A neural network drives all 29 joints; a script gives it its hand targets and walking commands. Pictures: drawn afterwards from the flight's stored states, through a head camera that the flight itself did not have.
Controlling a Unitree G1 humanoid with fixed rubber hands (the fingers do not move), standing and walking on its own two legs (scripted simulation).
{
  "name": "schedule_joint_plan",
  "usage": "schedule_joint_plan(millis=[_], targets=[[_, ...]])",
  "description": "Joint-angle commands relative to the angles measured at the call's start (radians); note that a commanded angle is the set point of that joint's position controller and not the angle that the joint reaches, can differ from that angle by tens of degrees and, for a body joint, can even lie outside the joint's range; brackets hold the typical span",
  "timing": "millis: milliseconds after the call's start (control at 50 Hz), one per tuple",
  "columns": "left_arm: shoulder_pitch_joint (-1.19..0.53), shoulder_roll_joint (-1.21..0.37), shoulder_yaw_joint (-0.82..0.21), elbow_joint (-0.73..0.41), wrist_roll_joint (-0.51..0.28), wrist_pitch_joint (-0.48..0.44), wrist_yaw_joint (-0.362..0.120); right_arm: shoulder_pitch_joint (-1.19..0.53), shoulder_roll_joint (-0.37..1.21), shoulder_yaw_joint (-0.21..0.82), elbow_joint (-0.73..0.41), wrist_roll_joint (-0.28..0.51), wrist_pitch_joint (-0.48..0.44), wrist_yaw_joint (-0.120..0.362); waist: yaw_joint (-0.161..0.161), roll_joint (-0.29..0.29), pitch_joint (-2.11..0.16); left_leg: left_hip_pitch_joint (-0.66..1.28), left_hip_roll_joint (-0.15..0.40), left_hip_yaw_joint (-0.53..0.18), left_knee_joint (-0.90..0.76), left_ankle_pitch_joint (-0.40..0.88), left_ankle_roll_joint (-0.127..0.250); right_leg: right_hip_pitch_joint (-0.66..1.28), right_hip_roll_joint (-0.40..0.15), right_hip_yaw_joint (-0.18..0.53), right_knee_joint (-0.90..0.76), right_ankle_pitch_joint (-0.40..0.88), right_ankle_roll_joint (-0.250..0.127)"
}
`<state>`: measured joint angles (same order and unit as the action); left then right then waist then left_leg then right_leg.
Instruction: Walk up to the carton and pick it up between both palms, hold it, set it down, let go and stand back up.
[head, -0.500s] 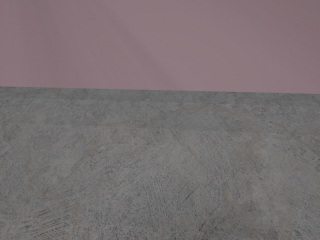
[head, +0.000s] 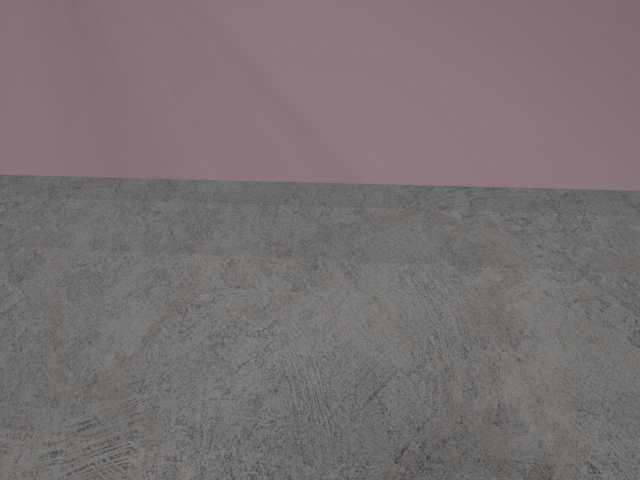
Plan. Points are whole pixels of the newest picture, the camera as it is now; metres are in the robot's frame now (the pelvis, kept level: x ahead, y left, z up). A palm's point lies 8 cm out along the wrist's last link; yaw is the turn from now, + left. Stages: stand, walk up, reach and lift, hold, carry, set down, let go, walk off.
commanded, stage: walk up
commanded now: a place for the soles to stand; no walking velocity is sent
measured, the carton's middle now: out of the picture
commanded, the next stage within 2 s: none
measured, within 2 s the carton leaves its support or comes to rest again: neither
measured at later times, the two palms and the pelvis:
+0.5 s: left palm out of the picture -0.03 +0.39 -0.14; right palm out of the picture +0.16 -0.14 -0.11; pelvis -0.05 +0.08 -0.02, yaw +25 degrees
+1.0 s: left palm out of the picture -0.35 +0.35 -0.12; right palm (285, 459) +0.18 +0.09 -0.10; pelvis -0.14 +0.12 -0.02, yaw +57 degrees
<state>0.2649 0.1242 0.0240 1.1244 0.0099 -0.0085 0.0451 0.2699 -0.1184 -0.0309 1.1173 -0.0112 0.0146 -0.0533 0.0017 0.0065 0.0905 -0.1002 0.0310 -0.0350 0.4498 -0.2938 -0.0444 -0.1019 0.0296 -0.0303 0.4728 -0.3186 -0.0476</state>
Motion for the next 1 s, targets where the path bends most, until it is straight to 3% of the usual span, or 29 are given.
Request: schedule_joint_plan(millis=[0, 20, 40, 60, 100, 160, 240, 300, 320, 340, 360, 380, 400, 420, 440, 460, 500, 540, 560, 580, 600, 620, 640, 660, 680, 720, 780, 880, 980], targets=[[0.061, 0.312, 0.091, -0.109, 0.012, -0.019, 0.032, -0.158, -0.281, -0.071, -0.127, -0.027, 0.007, 0.017, 0.087, -0.144, -0.045, -0.454, -0.048, 0.042, 0.406, -0.035, 0.025, 0.265, -0.366, 0.208, -0.050, 0.933, -0.149], [0.101, 0.302, 0.092, -0.100, 0.025, -0.017, 0.040, -0.192, -0.240, -0.065, -0.143, -0.054, 0.025, 0.017, 0.086, -0.134, -0.058, -0.469, 0.006, 0.000, 0.591, -0.339, 0.010, 0.177, -0.474, 0.236, -0.080, 1.011, -0.194], [0.078, 0.275, 0.068, -0.110, 0.019, -0.008, 0.054, -0.162, -0.201, -0.071, -0.182, -0.062, 0.042, 0.029, 0.041, -0.055, -0.037, -0.429, 0.061, -0.084, 0.673, -0.344, 0.006, 0.055, -0.499, 0.235, -0.112, 0.800, -0.238], [-0.001, 0.275, 0.069, -0.141, 0.027, -0.007, 0.059, -0.139, -0.184, -0.073, -0.203, -0.056, 0.054, 0.038, -0.002, -0.056, -0.016, -0.426, 0.089, -0.107, 0.695, -0.308, -0.005, 0.009, -0.483, 0.214, -0.142, 0.634, -0.246], [-0.110, 0.275, 0.073, -0.181, 0.039, -0.012, 0.060, -0.105, -0.181, -0.080, -0.218, -0.049, 0.067, 0.058, -0.037, -0.100, 0.016, -0.440, 0.105, -0.074, 0.662, -0.221, -0.034, -0.016, -0.433, 0.131, -0.149, 0.542, -0.222], [-0.116, 0.285, 0.080, -0.222, 0.050, -0.025, 0.051, -0.143, -0.216, -0.091, -0.242, -0.050, 0.072, 0.087, -0.002, -0.141, 0.001, -0.449, 0.119, -0.033, 0.602, -0.152, -0.044, 0.044, -0.420, 0.031, -0.101, 0.623, -0.222], [-0.135, 0.339, 0.096, -0.260, 0.066, -0.019, 0.037, -0.176, -0.229, -0.077, -0.303, -0.027, 0.068, 0.129, 0.005, -0.180, -0.033, -0.351, 0.115, 0.040, 0.430, -0.092, -0.004, 0.033, -0.423, -0.064, -0.024, 0.589, -0.193], [-0.173, 0.378, 0.100, -0.291, 0.064, 0.006, 0.025, -0.104, -0.260, -0.073, -0.306, -0.009, 0.050, 0.145, -0.039, -0.185, -0.066, -0.147, 0.054, 0.146, 0.266, -0.025, 0.046, -0.071, -0.400, -0.130, 0.090, 0.467, -0.145], [-0.197, 0.369, 0.092, -0.301, 0.057, 0.016, 0.017, -0.032, -0.281, -0.078, -0.281, -0.002, 0.037, 0.139, -0.084, -0.113, -0.101, -0.026, 0.008, 0.182, 0.154, 0.069, 0.071, -0.131, -0.354, -0.165, 0.205, 0.361, -0.114], [-0.186, 0.324, 0.071, -0.310, 0.047, 0.025, 0.002, 0.025, -0.342, -0.103, -0.268, -0.003, 0.028, 0.129, -0.127, 0.066, -0.121, 0.064, -0.016, 0.101, 0.039, 0.177, 0.110, -0.209, -0.259, -0.204, 0.440, 0.243, -0.063], [-0.203, 0.255, 0.047, -0.377, 0.027, 0.036, -0.015, 0.041, -0.477, -0.122, -0.301, 0.006, 0.023, 0.126, -0.142, 0.379, -0.104, 0.100, 0.214, -0.382, -0.152, 0.457, 0.244, -0.458, -0.043, -0.170, 0.723, -0.375, 0.025], [-0.182, 0.241, 0.034, -0.397, 0.005, 0.045, -0.006, 0.014, -0.527, -0.127, -0.305, 0.023, 0.033, 0.113, -0.119, 0.386, -0.123, 0.014, 0.270, -0.543, -0.207, 0.428, 0.351, -0.465, -0.014, -0.004, 0.808, -0.476, 0.032], [-0.160, 0.265, 0.028, -0.393, -0.012, 0.037, -0.005, -0.032, -0.492, -0.116, -0.335, 0.024, 0.040, 0.100, -0.092, 0.307, -0.106, 0.015, 0.262, -0.470, -0.181, 0.415, 0.368, -0.500, -0.044, 0.054, 0.836, -0.418, 0.036], [-0.143, 0.278, 0.023, -0.382, -0.025, 0.021, -0.003, -0.095, -0.454, -0.102, -0.360, 0.010, 0.046, 0.090, -0.055, 0.236, -0.085, -0.016, 0.232, -0.368, -0.119, 0.425, 0.349, -0.495, -0.078, 0.055, 0.771, -0.342, 0.035], [-0.090, 0.293, 0.024, -0.369, -0.032, 0.004, 0.000, -0.161, -0.419, -0.091, -0.393, -0.008, 0.053, 0.090, -0.011, 0.220, -0.105, -0.038, 0.182, -0.310, -0.083, 0.400, 0.313, -0.442, -0.096, 0.052, 0.631, -0.265, 0.035], [-0.049, 0.303, 0.024, -0.357, -0.027, -0.007, 0.002, -0.184, -0.380, -0.082, -0.423, -0.018, 0.053, 0.099, -0.003, 0.215, -0.106, -0.074, 0.142, -0.283, -0.073, 0.453, 0.289, -0.381, -0.079, 0.019, 0.513, -0.197, 0.036], [-0.023, 0.284, 0.022, -0.360, -0.022, -0.014, 0.005, -0.147, -0.346, -0.079, -0.441, -0.029, 0.049, 0.118, -0.024, 0.195, -0.162, -0.059, 0.123, -0.302, -0.060, 0.506, 0.275, -0.300, -0.032, -0.027, 0.377, -0.154, 0.032], [-0.004, 0.263, 0.023, -0.384, -0.019, -0.013, 0.008, -0.129, -0.347, -0.076, -0.450, -0.031, 0.051, 0.128, -0.029, 0.181, -0.201, -0.096, 0.121, -0.349, -0.066, 0.408, 0.258, -0.216, -0.005, -0.037, 0.281, -0.095, 0.012], [0.012, 0.251, 0.025, -0.392, -0.016, -0.015, 0.009, -0.141, -0.355, -0.072, -0.456, -0.027, 0.055, 0.133, -0.015, 0.171, -0.206, -0.159, 0.107, -0.348, -0.071, 0.329, 0.232, -0.147, 0.000, -0.038, 0.216, -0.040, -0.001], [0.058, 0.248, 0.029, -0.391, -0.012, -0.017, 0.009, -0.166, -0.360, -0.066, -0.467, -0.022, 0.060, 0.136, 0.014, 0.145, -0.206, -0.272, 0.082, -0.347, -0.082, 0.202, 0.183, -0.027, 0.006, -0.042, 0.121, 0.048, -0.024], [0.126, 0.265, 0.037, -0.387, -0.006, -0.021, 0.010, -0.193, -0.357, -0.057, -0.483, -0.015, 0.064, 0.139, 0.056, 0.105, -0.197, -0.449, 0.033, -0.331, -0.059, 0.033, 0.113, 0.123, -0.035, 0.017, 0.016, 0.074, -0.063], [0.188, 0.361, 0.063, -0.389, 0.007, -0.022, 0.013, -0.217, -0.316, -0.039, -0.515, -0.017, 0.067, 0.141, 0.100, -0.101, -0.199, -0.658, -0.084, -0.212, 0.125, -0.199, 0.025, 0.224, -0.298, 0.318, -0.196, -0.206, -0.145], [0.115, 0.442, 0.081, -0.417, 0.007, -0.016, 0.027, -0.210, -0.333, -0.048, -0.510, -0.041, 0.076, 0.136, 0.089, -0.250, -0.128, -0.670, -0.096, -0.077, 0.536, -0.223, -0.021, -0.008, -0.611, 0.580, -0.387, -0.456, -0.234], [0.002, 0.414, 0.073, -0.429, 0.016, -0.022, 0.041, -0.187, -0.381, -0.070, -0.483, -0.073, 0.081, 0.138, 0.044, -0.151, -0.044, -0.651, -0.011, -0.124, 0.712, -0.174, -0.045, -0.157, -0.627, 0.541, -0.406, -0.420, -0.246], [-0.064, 0.359, 0.061, -0.429, 0.023, -0.040, 0.044, -0.160, -0.384, -0.071, -0.456, -0.076, 0.077, 0.148, 0.000, -0.081, -0.005, -0.609, 0.005, -0.136, 0.769, -0.103, -0.056, -0.226, -0.541, 0.391, -0.366, -0.296, -0.204], [-0.094, 0.308, 0.063, -0.432, 0.027, -0.075, 0.034, -0.073, -0.377, -0.069, -0.421, -0.067, 0.065, 0.168, -0.047, -0.111, -0.032, -0.564, 0.044, -0.116, 0.865, 0.016, -0.062, -0.224, -0.441, 0.195, -0.305, -0.172, -0.140], [-0.061, 0.316, 0.071, -0.425, 0.045, -0.093, 0.024, -0.118, -0.345, -0.050, -0.406, -0.047, 0.061, 0.195, -0.022, -0.137, -0.059, -0.578, 0.080, -0.056, 0.820, 0.034, -0.074, -0.112, -0.411, 0.037, -0.261, -0.135, -0.138], [0.050, 0.411, 0.097, -0.389, 0.080, -0.081, 0.028, -0.271, -0.301, -0.023, -0.411, -0.009, 0.066, 0.216, 0.047, -0.219, 0.004, -0.558, 0.141, 0.038, 0.539, -0.104, -0.058, -0.053, -0.483, -0.066, -0.272, -0.210, -0.151], [0.027, 0.464, 0.105, -0.383, 0.086, -0.031, 0.015, -0.186, -0.320, -0.033, -0.361, 0.011, 0.030, 0.202, 0.002, -0.249, -0.043, -0.270, 0.089, 0.189, 0.292, -0.145, 0.000, -0.118, -0.490, -0.196, -0.183, -0.228, -0.110]])
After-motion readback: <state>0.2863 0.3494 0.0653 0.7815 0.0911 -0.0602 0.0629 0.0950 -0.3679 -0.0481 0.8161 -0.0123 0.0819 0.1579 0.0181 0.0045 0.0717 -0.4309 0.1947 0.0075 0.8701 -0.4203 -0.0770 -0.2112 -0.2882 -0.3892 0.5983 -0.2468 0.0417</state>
